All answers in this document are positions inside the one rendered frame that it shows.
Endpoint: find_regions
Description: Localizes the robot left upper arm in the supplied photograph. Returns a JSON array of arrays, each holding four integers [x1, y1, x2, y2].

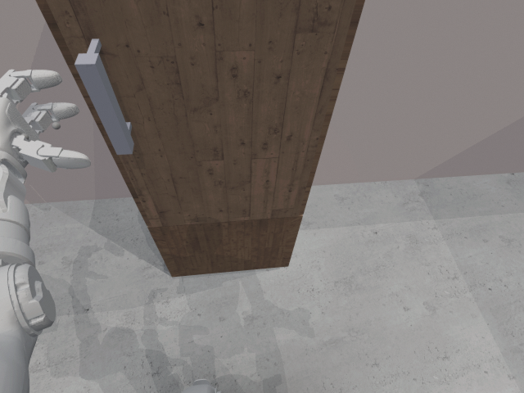
[[0, 263, 56, 393]]

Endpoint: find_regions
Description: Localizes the cupboard door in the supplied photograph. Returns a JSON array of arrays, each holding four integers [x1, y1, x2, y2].
[[46, 0, 356, 227]]

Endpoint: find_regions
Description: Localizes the handle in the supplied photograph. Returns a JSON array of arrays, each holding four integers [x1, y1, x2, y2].
[[75, 38, 134, 155]]

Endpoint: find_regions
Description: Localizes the left robot shin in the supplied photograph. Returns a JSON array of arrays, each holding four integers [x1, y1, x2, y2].
[[193, 379, 211, 386]]

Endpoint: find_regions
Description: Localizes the robot left hand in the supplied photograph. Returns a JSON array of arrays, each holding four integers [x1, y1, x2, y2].
[[0, 70, 91, 173]]

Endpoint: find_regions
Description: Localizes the robot left forearm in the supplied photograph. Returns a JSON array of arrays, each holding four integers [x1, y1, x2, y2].
[[0, 151, 35, 267]]

